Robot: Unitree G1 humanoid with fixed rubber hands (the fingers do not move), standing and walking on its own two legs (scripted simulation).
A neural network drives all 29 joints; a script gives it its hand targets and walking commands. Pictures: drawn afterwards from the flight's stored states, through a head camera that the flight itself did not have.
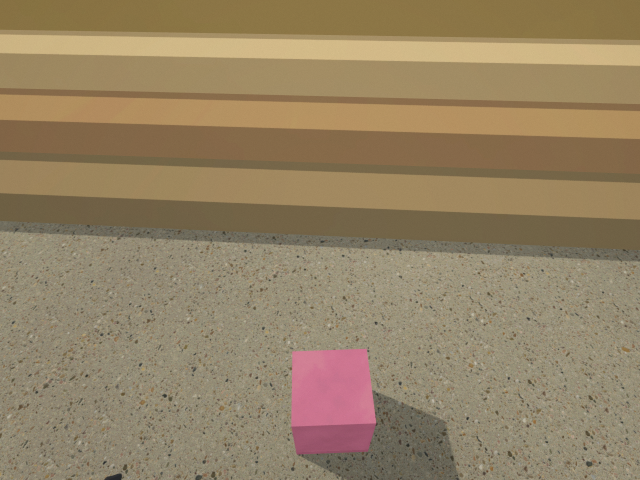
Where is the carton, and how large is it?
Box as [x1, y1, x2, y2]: [291, 349, 375, 453]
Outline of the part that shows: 366,349 292,351 291,426 296,453 367,451 375,425 375,417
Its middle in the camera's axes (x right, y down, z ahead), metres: +0.03 +0.47 +1.11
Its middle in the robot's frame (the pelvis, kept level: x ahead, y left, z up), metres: +0.47 +0.00 -0.66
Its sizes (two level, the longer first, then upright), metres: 0.210 0.200 0.250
